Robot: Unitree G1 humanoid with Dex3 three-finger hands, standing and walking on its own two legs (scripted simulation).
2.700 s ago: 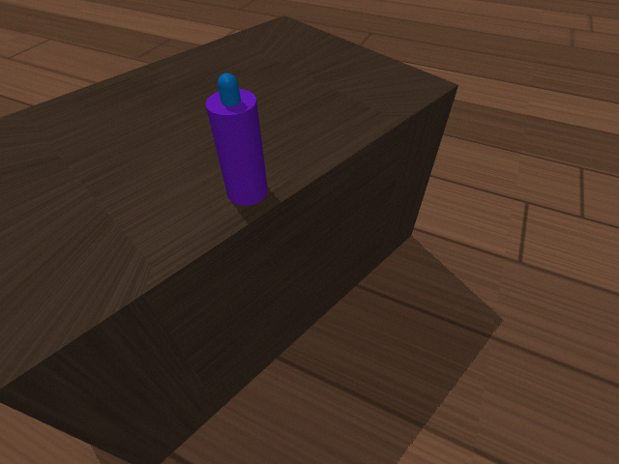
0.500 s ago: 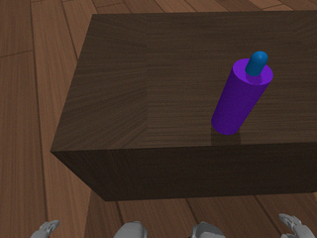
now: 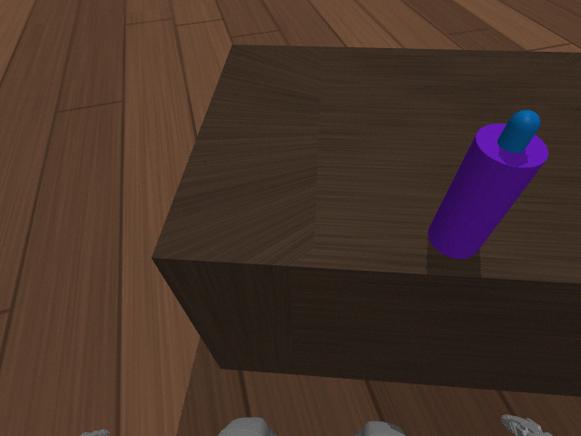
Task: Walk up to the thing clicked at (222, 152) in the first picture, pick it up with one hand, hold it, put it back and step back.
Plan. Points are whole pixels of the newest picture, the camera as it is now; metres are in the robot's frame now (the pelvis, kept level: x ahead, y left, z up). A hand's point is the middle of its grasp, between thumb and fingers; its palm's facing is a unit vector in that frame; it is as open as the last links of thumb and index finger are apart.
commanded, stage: walk up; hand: right
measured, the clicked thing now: (484, 187) +0.44 -0.25 +0.09
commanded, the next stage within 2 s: stand in 1.36 s
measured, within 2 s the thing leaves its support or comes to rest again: neither
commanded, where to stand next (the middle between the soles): +0.06 -0.02 m, yaw -2 degrees
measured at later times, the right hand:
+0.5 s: hand out of the picture +0.11 -0.27 -0.12, palm faces -0.03 +0.94 -0.35, open 7.4 cm
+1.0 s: hand out of the picture +0.09 -0.27 -0.12, palm faces +0.00 +0.94 -0.35, open 7.4 cm
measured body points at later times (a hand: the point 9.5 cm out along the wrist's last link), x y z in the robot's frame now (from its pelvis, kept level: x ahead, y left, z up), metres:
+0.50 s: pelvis +0.01 -0.01 +0.03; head +0.02 -0.01 +0.48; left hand +0.10 +0.29 -0.10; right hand +0.11 -0.32 -0.09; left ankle +0.03 +0.11 -0.71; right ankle +0.02 -0.15 -0.71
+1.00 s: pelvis +0.02 -0.01 +0.04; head +0.03 -0.01 +0.49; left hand +0.11 +0.29 -0.10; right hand +0.09 -0.32 -0.09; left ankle +0.03 +0.11 -0.71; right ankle +0.02 -0.15 -0.71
